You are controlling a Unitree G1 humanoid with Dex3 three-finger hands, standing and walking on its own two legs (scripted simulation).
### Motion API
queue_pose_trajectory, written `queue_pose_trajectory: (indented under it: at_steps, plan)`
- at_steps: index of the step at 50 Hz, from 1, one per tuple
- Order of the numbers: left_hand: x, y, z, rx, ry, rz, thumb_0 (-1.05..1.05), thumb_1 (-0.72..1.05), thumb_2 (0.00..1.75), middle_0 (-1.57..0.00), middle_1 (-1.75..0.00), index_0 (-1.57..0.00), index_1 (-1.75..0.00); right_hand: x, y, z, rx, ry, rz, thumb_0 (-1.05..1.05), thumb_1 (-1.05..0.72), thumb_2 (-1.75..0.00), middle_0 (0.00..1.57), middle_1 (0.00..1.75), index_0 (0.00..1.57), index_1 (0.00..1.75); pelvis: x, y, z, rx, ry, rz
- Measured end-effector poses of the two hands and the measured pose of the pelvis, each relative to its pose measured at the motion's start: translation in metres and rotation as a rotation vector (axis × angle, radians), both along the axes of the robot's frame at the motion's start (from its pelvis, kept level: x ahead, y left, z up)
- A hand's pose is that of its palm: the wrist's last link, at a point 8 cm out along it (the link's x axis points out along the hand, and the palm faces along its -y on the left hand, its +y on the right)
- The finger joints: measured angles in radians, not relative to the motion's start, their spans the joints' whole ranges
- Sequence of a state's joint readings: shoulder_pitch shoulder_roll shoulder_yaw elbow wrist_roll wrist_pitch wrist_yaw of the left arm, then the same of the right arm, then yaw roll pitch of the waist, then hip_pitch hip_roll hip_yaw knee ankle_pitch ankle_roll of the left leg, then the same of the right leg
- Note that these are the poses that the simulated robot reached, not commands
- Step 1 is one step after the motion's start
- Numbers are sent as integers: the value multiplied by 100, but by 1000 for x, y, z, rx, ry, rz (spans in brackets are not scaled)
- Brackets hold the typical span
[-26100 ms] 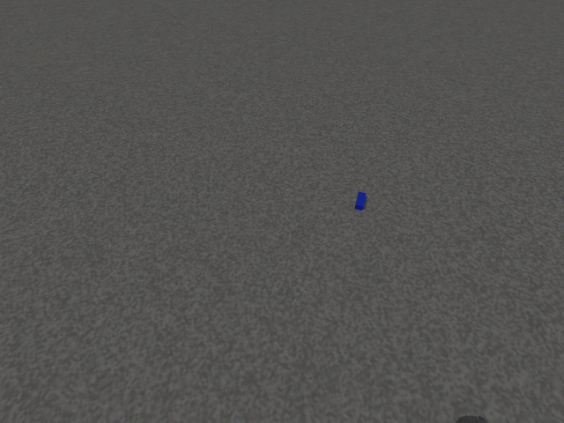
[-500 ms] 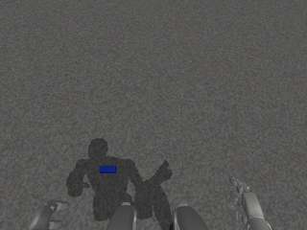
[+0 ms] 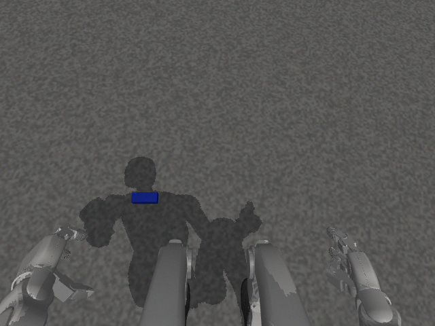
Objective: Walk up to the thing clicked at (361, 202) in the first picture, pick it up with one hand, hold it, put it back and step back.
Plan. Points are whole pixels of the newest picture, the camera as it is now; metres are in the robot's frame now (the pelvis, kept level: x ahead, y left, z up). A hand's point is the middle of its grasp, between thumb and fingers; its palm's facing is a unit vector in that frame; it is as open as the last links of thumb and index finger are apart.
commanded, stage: rise first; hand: left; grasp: from above
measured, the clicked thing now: (145, 198) +0.46 +0.27 -0.55
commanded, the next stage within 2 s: none
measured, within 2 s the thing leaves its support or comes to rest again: neither
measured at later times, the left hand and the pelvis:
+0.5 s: hand (97, 224) +0.33 +0.33 -0.31, palm faces -0.50 -0.21 -0.84, open 11.7 cm; pelvis -0.06 +0.00 -0.18, yaw -4 degrees
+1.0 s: hand (109, 210) +0.38 +0.34 -0.39, palm faces -0.45 -0.03 -0.89, open 11.4 cm; pelvis -0.04 +0.01 -0.23, yaw -6 degrees
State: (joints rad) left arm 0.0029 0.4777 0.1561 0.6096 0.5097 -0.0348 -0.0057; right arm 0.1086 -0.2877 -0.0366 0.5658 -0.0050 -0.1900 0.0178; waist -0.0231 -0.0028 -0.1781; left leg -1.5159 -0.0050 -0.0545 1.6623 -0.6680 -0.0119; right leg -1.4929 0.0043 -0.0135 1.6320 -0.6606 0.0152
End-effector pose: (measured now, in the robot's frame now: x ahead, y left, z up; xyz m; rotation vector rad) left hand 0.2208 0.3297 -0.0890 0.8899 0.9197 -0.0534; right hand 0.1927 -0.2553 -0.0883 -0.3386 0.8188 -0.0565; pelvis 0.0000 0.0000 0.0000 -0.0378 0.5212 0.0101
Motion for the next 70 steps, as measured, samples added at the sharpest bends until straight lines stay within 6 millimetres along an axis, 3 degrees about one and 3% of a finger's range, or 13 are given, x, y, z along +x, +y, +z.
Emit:
queue_pose_trajectory:
  at_steps: [6,12,16,20,26,31,44,54,70]
  plan:
    - [43,1,-51,100,-72,-182,0,-30,74,-43,-75,-41,-77,-26,-16,-76,-12,100,-14,1,-98,-92,20,30,20,30,-17,-4,-59,-3,53,-11]
    - [74,5,-98,190,-102,-296,0,-26,72,-45,-73,-44,-74,-67,-22,-143,-10,238,-33,1,-98,-92,20,30,20,30,-35,-6,-110,-11,73,-21]
    - [89,9,-124,233,-108,-368,0,-23,70,-47,-71,-46,-72,-99,-22,-175,-13,328,-51,1,-98,-92,20,30,20,30,-45,-6,-138,-20,68,-27]
    - [101,11,-145,254,-127,-437,0,-21,70,-48,-68,-47,-70,-130,-22,-194,-25,401,-74,1,-98,-92,20,30,20,30,-52,-3,-161,-34,56,-32]
    - [118,11,-171,277,-178,-533,0,-16,69,-48,-63,-47,-65,-163,-20,-208,-55,482,-103,1,-94,-91,20,30,20,30,-58,3,-186,-62,37,-39]
    - [130,12,-189,313,-206,-581,0,-11,68,-47,-59,-46,-61,-175,-18,-214,-77,533,-115,0,-91,-90,20,30,20,30,-57,8,-198,-80,38,-40]
    - [158,9,-230,384,-215,-655,0,-7,65,-50,-50,-48,-53,-167,-15,-228,-113,584,-104,0,-90,-90,20,30,20,30,-48,12,-220,-98,56,-42]
    - [173,5,-246,404,-219,-649,1,-7,64,-49,-53,-48,-55,-162,-19,-239,-118,603,-88,0,-91,-90,20,30,20,30,-42,9,-232,-92,65,-49]
    - [190,-1,-269,397,-204,-630,1,-13,68,-44,-62,-43,-63,-179,-21,-249,-126,683,-76,0,-91,-90,20,30,20,30,-38,6,-243,-98,64,-64]
